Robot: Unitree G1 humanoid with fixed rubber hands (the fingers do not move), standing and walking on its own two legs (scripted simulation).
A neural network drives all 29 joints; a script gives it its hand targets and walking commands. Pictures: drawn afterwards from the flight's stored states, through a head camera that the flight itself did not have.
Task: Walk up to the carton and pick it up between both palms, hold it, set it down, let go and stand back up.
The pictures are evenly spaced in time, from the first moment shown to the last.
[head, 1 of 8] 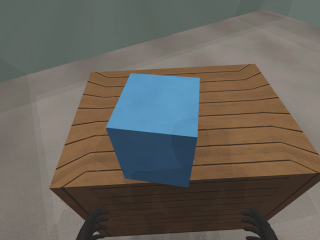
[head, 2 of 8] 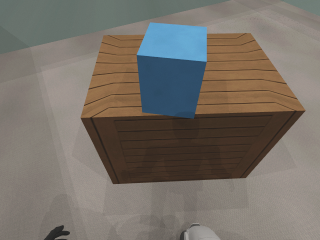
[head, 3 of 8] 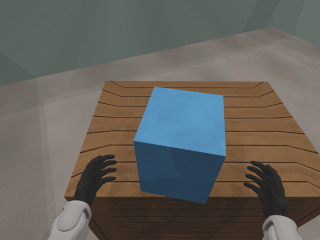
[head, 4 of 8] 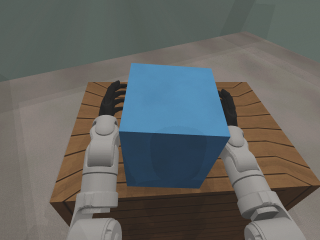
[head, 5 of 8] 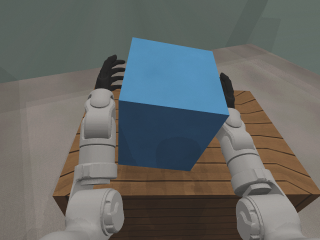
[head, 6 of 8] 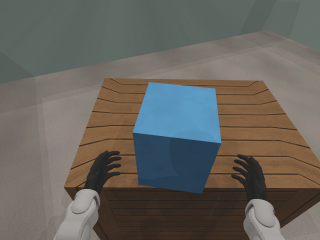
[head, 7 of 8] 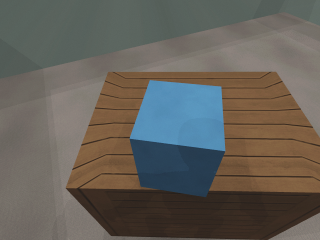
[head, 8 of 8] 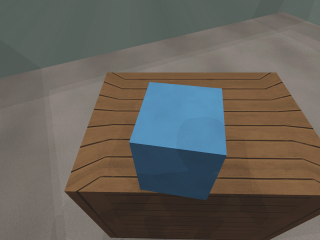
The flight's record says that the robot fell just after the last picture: no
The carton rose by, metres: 0.22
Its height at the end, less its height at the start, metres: +0.00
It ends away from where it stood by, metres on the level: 0.00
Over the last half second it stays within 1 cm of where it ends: yes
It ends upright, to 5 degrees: yes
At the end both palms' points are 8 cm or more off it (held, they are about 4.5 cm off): yes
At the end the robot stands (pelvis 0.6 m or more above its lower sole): yes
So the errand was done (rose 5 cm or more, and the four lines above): yes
